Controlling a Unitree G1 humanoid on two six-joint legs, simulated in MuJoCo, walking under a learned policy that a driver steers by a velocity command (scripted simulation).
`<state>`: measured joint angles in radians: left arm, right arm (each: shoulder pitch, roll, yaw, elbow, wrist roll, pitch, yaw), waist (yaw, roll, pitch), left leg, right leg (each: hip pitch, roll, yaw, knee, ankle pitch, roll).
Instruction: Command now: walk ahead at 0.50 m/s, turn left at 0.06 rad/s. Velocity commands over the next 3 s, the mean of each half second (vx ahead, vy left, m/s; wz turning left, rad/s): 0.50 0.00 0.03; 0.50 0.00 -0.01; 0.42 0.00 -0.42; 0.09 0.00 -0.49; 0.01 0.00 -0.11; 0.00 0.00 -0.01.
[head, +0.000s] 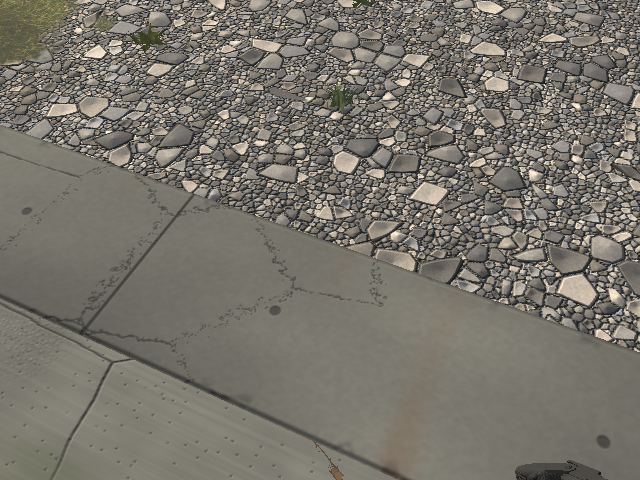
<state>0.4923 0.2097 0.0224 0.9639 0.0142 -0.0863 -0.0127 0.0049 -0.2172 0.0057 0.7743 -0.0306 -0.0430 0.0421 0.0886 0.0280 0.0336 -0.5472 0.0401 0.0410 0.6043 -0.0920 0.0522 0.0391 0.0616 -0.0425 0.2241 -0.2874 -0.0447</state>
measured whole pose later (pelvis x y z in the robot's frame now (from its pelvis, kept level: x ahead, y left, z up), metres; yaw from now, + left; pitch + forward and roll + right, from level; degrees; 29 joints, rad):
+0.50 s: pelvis +0.25 +0.03 +0.00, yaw -1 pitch +1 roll +2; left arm 0.07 0.23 0.03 0.84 0.03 -0.02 -0.03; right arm 0.48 -0.20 -0.02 1.02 -0.01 -0.09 0.00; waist -0.06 -0.04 0.03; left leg 0.08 -0.10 0.06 0.16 -0.25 0.08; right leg -0.62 -0.09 -0.05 0.69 -0.03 -0.03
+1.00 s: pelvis +0.51 -0.02 +0.01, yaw -1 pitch +0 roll -1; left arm 0.47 0.18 0.03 1.02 0.01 -0.08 0.00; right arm 0.11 -0.21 -0.04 0.90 -0.03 -0.02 0.03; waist 0.04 0.03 0.04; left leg -0.63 0.10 0.02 0.77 -0.04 0.02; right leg 0.00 0.09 -0.08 0.22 -0.22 -0.09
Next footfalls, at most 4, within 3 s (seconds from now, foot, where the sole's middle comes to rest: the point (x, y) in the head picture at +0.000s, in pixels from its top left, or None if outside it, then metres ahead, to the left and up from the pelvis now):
0.06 left None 0.19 0.10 -0.78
0.62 right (399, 476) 0.49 -0.08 -0.78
1.18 left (325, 342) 0.78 0.09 -0.78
1.64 right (415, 327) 0.84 -0.12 -0.78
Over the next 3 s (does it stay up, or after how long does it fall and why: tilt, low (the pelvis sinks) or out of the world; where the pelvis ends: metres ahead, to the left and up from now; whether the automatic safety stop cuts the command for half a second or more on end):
stays up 0.82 -0.01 0.01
